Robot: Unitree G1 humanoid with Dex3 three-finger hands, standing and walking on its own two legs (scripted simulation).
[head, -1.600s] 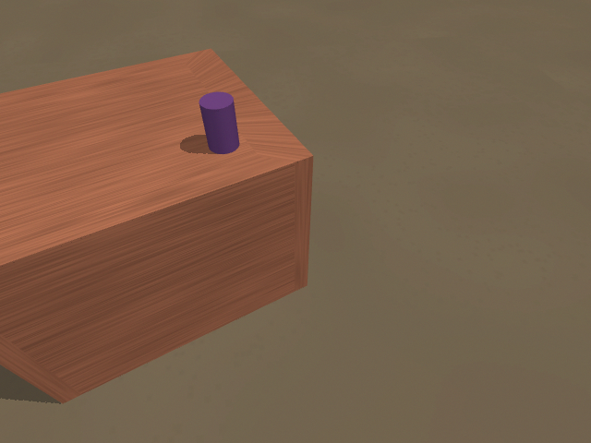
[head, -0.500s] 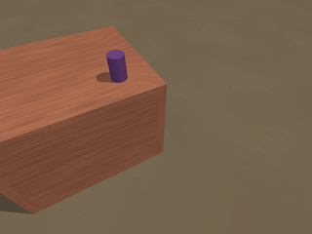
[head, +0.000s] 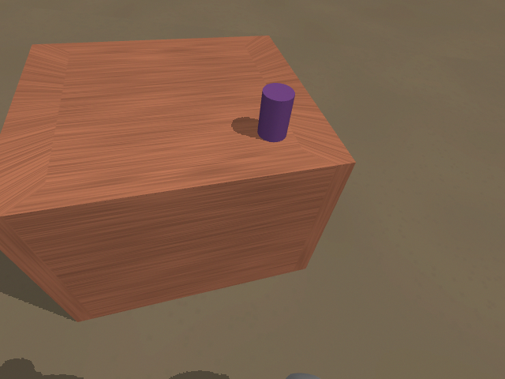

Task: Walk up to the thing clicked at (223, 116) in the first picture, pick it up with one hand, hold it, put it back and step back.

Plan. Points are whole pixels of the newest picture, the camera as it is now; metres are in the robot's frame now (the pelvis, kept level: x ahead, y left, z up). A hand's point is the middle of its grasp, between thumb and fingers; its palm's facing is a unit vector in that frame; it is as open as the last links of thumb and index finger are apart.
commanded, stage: walk up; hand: right
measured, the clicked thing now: (275, 113) +0.78 -0.09 -0.04
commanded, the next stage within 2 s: none
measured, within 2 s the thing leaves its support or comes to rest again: neither
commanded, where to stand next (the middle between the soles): +0.29 -0.06 m, yaw +15 degrees
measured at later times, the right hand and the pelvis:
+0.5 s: hand (414, 280) +0.33 -0.36 -0.12, palm faces -0.21 +0.88 -0.42, open 7.4 cm; pelvis +0.19 -0.09 +0.01, yaw +9 degrees
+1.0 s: hand (374, 234) +0.46 -0.32 -0.15, palm faces -0.30 +0.89 -0.34, open 7.4 cm; pelvis +0.24 -0.12 -0.02, yaw +15 degrees
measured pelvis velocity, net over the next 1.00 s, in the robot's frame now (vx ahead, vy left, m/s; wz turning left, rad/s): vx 0.24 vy -0.12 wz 0.25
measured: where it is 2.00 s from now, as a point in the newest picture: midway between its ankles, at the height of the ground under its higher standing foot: outside the picture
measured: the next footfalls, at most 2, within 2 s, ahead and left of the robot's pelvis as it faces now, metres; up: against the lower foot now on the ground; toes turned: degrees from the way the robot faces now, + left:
right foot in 0.30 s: +0.27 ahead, -0.18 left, +0.00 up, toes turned +2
left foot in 0.70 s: +0.35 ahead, +0.03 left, +0.00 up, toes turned +14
